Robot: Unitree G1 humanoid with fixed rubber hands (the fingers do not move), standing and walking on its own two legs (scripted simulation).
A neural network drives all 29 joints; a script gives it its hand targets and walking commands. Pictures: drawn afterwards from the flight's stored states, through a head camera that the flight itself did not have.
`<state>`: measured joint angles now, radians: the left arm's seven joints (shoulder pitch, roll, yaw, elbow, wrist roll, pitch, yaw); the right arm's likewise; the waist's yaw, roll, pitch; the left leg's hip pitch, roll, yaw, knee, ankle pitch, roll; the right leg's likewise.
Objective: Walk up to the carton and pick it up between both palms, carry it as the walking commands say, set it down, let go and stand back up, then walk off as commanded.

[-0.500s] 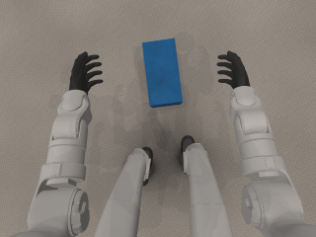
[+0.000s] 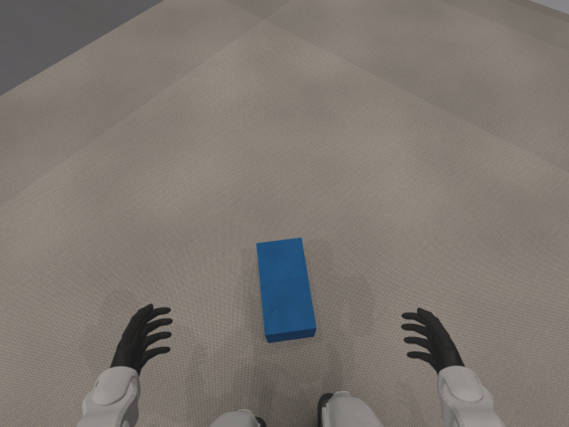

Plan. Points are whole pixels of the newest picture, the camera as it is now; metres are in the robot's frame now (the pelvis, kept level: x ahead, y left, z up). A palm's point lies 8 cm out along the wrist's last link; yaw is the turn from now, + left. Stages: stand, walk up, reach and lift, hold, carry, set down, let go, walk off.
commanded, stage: let go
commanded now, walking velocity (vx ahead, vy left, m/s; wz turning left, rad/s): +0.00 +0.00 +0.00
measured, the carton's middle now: (285, 289) +0.49 +0.03 -0.69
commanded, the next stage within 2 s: stand in 0.54 s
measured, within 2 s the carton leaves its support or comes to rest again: neither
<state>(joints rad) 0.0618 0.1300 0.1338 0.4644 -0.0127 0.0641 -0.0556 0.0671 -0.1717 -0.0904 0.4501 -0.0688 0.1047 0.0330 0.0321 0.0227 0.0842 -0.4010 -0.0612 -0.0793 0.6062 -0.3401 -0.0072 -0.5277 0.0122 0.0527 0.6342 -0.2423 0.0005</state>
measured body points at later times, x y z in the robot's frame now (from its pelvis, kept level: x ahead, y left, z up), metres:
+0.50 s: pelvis +0.00 +0.01 +0.01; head +0.02 -0.01 +0.46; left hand +0.17 +0.25 -0.06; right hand +0.19 -0.23 -0.07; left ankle -0.02 +0.13 -0.72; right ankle +0.04 -0.11 -0.72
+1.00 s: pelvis +0.03 +0.01 +0.01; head +0.05 +0.01 +0.46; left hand +0.18 +0.28 -0.08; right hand +0.20 -0.26 -0.08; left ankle -0.02 +0.13 -0.72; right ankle +0.04 -0.11 -0.72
